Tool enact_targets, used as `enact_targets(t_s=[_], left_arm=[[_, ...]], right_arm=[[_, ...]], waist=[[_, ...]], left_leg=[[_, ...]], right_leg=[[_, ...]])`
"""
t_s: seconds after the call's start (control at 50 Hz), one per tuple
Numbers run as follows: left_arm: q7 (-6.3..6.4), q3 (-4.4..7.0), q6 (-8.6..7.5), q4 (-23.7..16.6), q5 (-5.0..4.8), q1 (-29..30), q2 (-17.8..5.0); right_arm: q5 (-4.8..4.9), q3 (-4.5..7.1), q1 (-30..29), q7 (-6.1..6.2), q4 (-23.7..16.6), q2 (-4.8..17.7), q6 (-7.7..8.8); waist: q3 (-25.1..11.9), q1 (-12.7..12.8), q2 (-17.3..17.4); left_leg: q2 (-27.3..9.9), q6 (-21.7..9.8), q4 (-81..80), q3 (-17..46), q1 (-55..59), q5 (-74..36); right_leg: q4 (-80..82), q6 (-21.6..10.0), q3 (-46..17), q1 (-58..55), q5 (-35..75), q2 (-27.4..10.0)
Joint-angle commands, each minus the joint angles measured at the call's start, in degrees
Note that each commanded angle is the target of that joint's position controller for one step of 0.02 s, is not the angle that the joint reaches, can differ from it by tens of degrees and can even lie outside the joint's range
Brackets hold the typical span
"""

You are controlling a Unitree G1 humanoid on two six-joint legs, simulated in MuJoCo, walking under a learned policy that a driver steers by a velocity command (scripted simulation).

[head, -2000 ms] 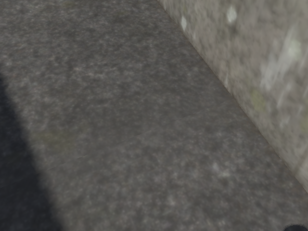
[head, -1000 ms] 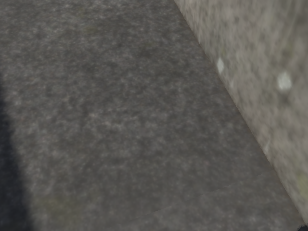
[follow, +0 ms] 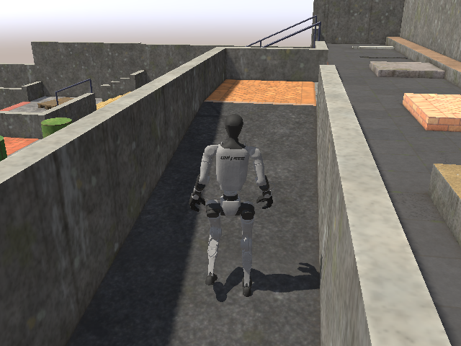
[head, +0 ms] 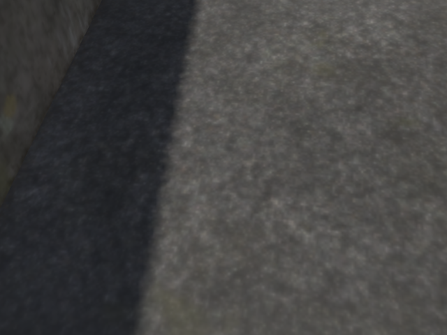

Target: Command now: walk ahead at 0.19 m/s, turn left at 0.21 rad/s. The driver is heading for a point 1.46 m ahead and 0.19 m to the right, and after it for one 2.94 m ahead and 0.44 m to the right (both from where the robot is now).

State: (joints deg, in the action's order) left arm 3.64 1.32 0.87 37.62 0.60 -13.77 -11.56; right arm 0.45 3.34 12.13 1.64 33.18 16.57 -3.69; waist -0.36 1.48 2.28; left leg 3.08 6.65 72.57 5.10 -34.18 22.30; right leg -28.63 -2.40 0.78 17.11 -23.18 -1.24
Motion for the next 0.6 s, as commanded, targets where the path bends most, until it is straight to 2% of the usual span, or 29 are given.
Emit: enact_targets(t_s=[0.02, 0.06, 0.1, 0.12, 0.14, 0.16, 0.18, 0.2, 0.22, 0.24, 0.26, 0.28, 0.3, 0.32, 0.34, 0.36, 0.4, 0.44, 0.46, 0.5, 0.52, 0.54, 0.58, 0.6], left_arm=[[0.54, 3.04, -0.80, -3.35, -0.58, -1.52, -10.90], [0.33, 3.63, -0.66, -3.04, -1.31, -1.03, -12.59], [-0.36, 3.93, -0.73, -2.23, -2.15, -1.52, -13.40], [-0.79, 3.77, -0.75, -1.85, -2.57, -1.10, -13.00], [-1.29, 3.27, -0.75, -1.22, -2.60, -1.58, -11.63], [-1.89, 2.47, -0.96, -0.98, -1.82, -1.58, -9.12], [-3.01, 0.92, -1.59, -2.36, -0.47, 2.07, -4.12], [-4.37, -0.84, -2.24, -4.19, 0.89, 1.27, 1.47], [-4.52, 0.48, -3.06, -6.10, -2.30, 2.36, -4.16], [-3.85, 1.61, -3.44, -7.96, -3.79, 10.23, -8.14], [-3.41, 1.80, -3.70, -7.48, -3.62, 12.45, -8.56], [-3.29, 1.19, -3.65, -5.69, -2.30, 9.77, -6.67], [-3.45, 1.21, -4.07, -4.83, -1.14, 6.48, -6.50], [-3.97, 1.06, -4.41, -3.90, -0.93, 4.44, -5.37], [-4.46, 0.67, -4.49, -3.19, -1.13, 3.21, -4.04], [-4.74, 0.31, -4.45, -3.02, -1.31, 3.07, -3.20], [-4.82, -0.33, -4.41, -4.41, -1.32, 6.31, -2.48], [-4.95, -1.11, -4.83, -7.24, -0.94, 12.23, -1.93], [-5.25, -1.63, -5.13, -8.82, -0.81, 16.04, -1.43], [-6.08, -2.52, -5.57, -11.44, -1.50, 22.93, 0.21], [-6.56, -2.67, -5.69, -11.71, -1.99, 23.31, 0.45], [-6.90, -2.51, -5.77, -11.34, -2.14, 21.44, -0.04], [-6.66, -1.23, -5.12, -11.11, -1.65, 17.06, -2.92], [-6.31, -0.14, -4.59, -10.69, -2.18, 11.47, -5.28]], right_arm=[[0.33, -0.81, -6.85, -0.92, -6.34, 0.60, 2.30], [0.62, -1.20, -6.20, -1.40, -5.68, -0.10, 3.17], [0.64, -0.39, -2.44, -1.69, -3.56, 1.84, 3.73], [0.71, -0.17, 1.07, -1.78, -1.65, 1.76, 3.98], [0.98, 0.04, 5.67, -1.74, 1.11, 1.36, 4.10], [1.13, 0.30, 11.38, -1.75, 3.69, 1.25, 4.19], [1.13, 0.88, 18.32, -1.62, 4.91, 2.89, 4.45], [0.28, 0.33, 17.93, -1.86, 2.56, 5.57, 4.34], [0.69, 2.75, 19.29, -2.22, 2.40, 12.01, 4.94], [1.14, 2.71, 16.92, -2.36, 3.41, 10.79, 5.83], [0.14, 1.33, 13.55, -2.11, 4.27, 7.58, 6.23], [-0.63, -0.01, 11.26, -2.11, 3.77, 4.65, 6.46], [-0.94, -0.64, 9.90, -2.16, 3.90, 3.29, 6.78], [-1.13, -1.23, 10.73, -2.11, 4.95, 1.43, 6.90], [-1.09, -1.68, 12.01, -2.09, 6.25, 0.16, 6.93], [-1.08, -1.83, 13.24, -1.97, 7.38, -0.18, 6.89], [-1.14, -1.95, 15.40, -1.38, 9.27, -0.17, 6.80], [-1.00, -2.09, 16.85, -0.33, 10.62, -0.31, 6.52], [-0.64, -2.04, 17.89, 0.21, 11.21, -0.03, 6.32], [0.06, -1.81, 21.20, 0.97, 13.02, 1.42, 6.01], [0.17, -1.78, 21.20, 1.00, 13.60, 2.18, 5.82], [0.07, -1.64, 19.85, 0.71, 13.68, 3.64, 5.64], [-0.38, -1.50, 21.15, 0.09, 15.08, 5.38, 5.29], [-0.75, -1.53, 20.31, 0.06, 15.53, 5.95, 4.98]], waist=[[-3.80, 1.94, -12.78], [-2.46, 1.58, -14.52], [-0.47, 0.59, -14.58], [0.53, -1.00, -12.59], [1.22, -2.75, -9.82], [-0.70, -4.79, -6.28], [-3.39, -8.12, 1.84], [-5.94, -4.47, 11.33], [-4.04, -7.15, 14.70], [6.44, -7.99, 8.08], [10.97, -6.65, 5.33], [9.75, -4.56, 4.34], [8.97, -2.68, 4.34], [7.62, -1.63, 4.83], [6.49, -1.17, 4.85], [5.82, -1.04, 4.33], [6.12, -1.74, 2.64], [6.31, -3.02, 1.43], [6.24, -4.16, 1.32], [6.94, -6.30, 3.31], [7.02, -5.69, 4.99], [5.84, -3.89, 7.00], [-0.10, -0.58, 11.66], [-4.18, 3.47, 13.84]], left_leg=[[-2.65, -0.22, -14.90, -4.48, -3.45, 4.44], [-3.45, -2.26, -26.27, -6.40, 5.79, 7.84], [-2.97, -5.37, -35.78, -7.96, 14.47, 7.07], [-2.68, -7.53, -42.41, -9.26, 19.96, 1.45], [-1.07, -9.03, -47.75, -11.12, 26.72, -2.68], [-1.49, -9.54, -48.70, -9.38, 35.76, -2.73], [-10.23, -11.26, -51.33, 3.66, 46.15, 5.02], [-20.86, -12.72, -47.75, 17.55, 47.92, 0.22], [-29.30, -24.48, -61.92, 37.16, 43.86, 28.51], [-28.56, -25.17, -67.22, 39.59, 38.67, 40.28], [-25.79, -23.03, -65.96, 33.29, 35.59, 32.22], [-21.77, -21.06, -64.00, 26.04, 32.91, 23.41], [-18.66, -20.30, -63.08, 21.06, 30.64, 15.61], [-16.92, -19.86, -62.55, 17.36, 29.22, 10.53], [-15.70, -19.87, -62.21, 14.08, 28.18, 6.70], [-15.12, -20.06, -62.11, 11.79, 27.46, 3.66], [-14.89, -20.31, -62.96, 9.25, 27.38, -1.20], [-14.17, -19.35, -64.73, 6.51, 28.01, -6.68], [-14.18, -18.78, -66.68, 5.03, 27.66, -9.82], [-15.86, -18.41, -71.39, 3.91, 30.26, -15.30], [-16.31, -17.89, -71.80, 2.58, 33.06, -19.76], [-16.19, -17.26, -69.90, 0.11, 34.70, -31.42], [-16.81, -16.31, -59.27, -2.63, 40.39, -67.01], [-17.80, -15.39, -51.93, -2.79, 40.84, -81.01]], right_leg=[[13.96, -9.77, -14.90, -11.20, -7.63, -12.06], [15.00, -9.57, -13.76, -6.07, -8.32, -12.54], [14.50, -9.39, -13.29, -1.19, -10.65, -12.89], [12.68, -8.88, -12.32, 1.95, -12.85, -12.30], [9.20, -7.93, -10.46, 6.17, -14.72, -10.51], [1.59, -6.00, -7.18, 11.60, -14.59, -7.85], [-17.52, -1.63, -1.31, 22.89, -12.61, -3.18], [-39.83, 1.12, 1.73, 33.40, -20.15, -0.66], [-44.80, 2.30, -1.24, 43.26, -15.61, -0.31], [-51.45, 2.75, -2.25, 50.45, -10.27, -3.14], [-55.19, 3.01, -3.05, 53.36, -3.47, -4.40], [-57.89, 3.43, -3.09, 51.10, 1.25, -5.39], [-58.58, 3.84, -3.19, 49.32, 6.37, -5.61], [-61.03, 4.08, -2.67, 47.95, 9.35, -5.64], [-63.77, 4.32, -1.78, 47.61, 11.20, -5.41], [-65.63, 4.58, -1.16, 48.05, 12.20, -5.38], [-65.04, 5.19, -0.25, 50.39, 13.37, -5.76], [-56.61, 5.33, 1.50, 49.24, 15.14, -6.19], [-48.80, 4.91, 2.97, 45.34, 16.46, -6.01], [-35.93, 3.17, 5.95, 38.71, 15.73, -4.74], [-31.35, 1.76, 7.11, 36.20, 13.27, -3.72], [-28.01, -0.13, 9.33, 31.14, 9.25, -1.58], [-27.08, -3.40, 12.67, 21.61, -0.90, 3.52], [-23.55, -4.99, 12.06, 13.34, -1.64, 5.45]])
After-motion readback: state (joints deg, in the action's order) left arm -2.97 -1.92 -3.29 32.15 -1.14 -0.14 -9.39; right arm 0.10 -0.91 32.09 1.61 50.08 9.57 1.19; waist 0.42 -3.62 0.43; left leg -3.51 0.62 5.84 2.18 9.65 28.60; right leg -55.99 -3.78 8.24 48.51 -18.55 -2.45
